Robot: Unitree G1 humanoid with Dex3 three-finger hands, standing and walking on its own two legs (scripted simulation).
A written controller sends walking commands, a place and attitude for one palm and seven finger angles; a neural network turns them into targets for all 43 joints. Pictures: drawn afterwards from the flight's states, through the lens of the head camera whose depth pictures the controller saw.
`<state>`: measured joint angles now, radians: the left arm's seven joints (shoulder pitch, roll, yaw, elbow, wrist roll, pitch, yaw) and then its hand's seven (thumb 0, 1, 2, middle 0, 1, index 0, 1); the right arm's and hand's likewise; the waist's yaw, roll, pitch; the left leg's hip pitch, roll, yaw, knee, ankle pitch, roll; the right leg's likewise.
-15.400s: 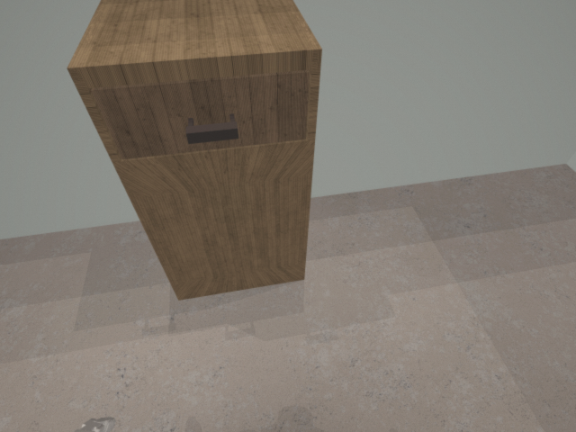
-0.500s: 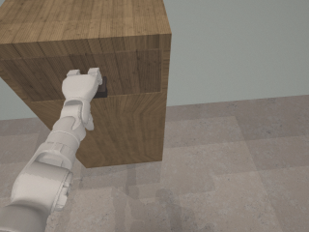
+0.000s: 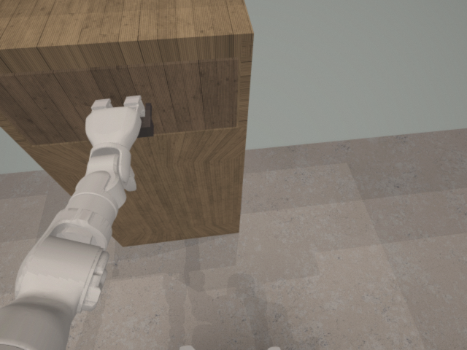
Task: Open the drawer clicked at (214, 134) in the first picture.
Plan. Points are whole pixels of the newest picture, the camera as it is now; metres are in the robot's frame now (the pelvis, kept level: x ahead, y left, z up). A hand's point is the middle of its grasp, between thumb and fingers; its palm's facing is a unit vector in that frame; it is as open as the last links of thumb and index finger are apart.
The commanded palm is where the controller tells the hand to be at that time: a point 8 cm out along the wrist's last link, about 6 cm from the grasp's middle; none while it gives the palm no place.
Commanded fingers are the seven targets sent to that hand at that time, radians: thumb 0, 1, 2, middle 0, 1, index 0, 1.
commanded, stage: lower the fingers behind the handle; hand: left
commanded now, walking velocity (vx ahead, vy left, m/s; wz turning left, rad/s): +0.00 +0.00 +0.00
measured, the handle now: (123, 119) +0.54 +0.18 +0.05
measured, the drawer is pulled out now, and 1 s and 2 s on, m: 0.00 0.00 0.03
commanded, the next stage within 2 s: close the thumb around the handle in 0.20 s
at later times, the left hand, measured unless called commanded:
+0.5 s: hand (126, 145) +0.49 +0.18 +0.03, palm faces -0.03 -0.03 -1.00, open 12.8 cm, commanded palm +0.47 +0.17 +0.09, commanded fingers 0.00 0.12 0.56 -0.34 -1.27 -0.34 -1.27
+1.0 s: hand (126, 148) +0.48 +0.18 +0.03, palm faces -0.04 -0.02 -1.00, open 6.1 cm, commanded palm +0.47 +0.18 +0.09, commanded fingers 0.00 0.90 0.90 -0.40 -1.35 -0.40 -1.35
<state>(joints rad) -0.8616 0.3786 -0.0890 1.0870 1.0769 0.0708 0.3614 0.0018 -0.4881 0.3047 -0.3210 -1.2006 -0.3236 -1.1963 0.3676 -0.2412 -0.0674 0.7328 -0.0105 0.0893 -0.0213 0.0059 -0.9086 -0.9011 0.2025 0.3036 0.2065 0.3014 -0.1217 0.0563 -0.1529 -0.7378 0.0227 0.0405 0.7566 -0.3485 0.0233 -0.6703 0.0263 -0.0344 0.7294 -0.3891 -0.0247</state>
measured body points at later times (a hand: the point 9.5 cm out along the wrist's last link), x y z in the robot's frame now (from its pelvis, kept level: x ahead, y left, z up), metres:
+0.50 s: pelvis +0.00 +0.00 +0.00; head +0.09 -0.01 +0.44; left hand +0.48 +0.18 +0.09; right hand +0.02 -0.27 -0.13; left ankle +0.00 +0.10 -0.71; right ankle -0.03 -0.11 -0.71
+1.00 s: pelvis +0.01 -0.01 +0.00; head +0.09 -0.02 +0.45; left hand +0.48 +0.18 +0.09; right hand +0.03 -0.27 -0.13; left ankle +0.00 +0.10 -0.71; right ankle -0.03 -0.11 -0.71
